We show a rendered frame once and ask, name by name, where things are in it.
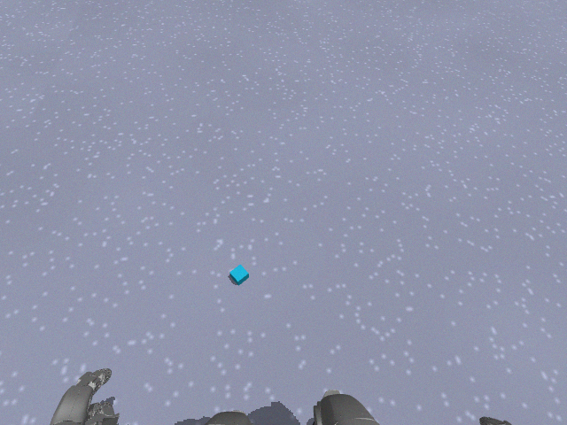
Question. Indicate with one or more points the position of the left robot hand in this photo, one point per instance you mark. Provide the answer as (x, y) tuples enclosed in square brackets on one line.
[(75, 404)]

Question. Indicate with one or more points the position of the small box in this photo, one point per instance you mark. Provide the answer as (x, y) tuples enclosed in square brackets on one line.
[(239, 274)]

